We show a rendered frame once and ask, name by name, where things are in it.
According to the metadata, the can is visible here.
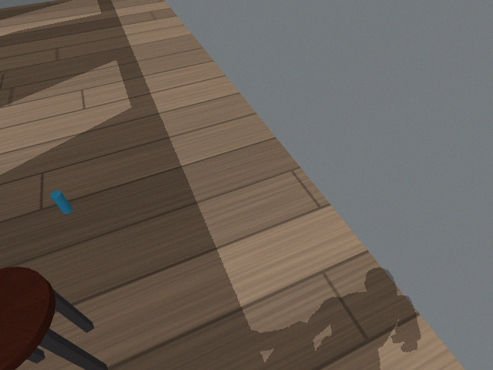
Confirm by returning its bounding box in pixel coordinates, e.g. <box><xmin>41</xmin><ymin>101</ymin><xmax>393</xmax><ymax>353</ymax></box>
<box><xmin>50</xmin><ymin>190</ymin><xmax>72</xmax><ymax>214</ymax></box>

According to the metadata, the stool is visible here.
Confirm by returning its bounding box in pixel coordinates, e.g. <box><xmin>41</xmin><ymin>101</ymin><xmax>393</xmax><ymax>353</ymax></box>
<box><xmin>0</xmin><ymin>267</ymin><xmax>108</xmax><ymax>370</ymax></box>

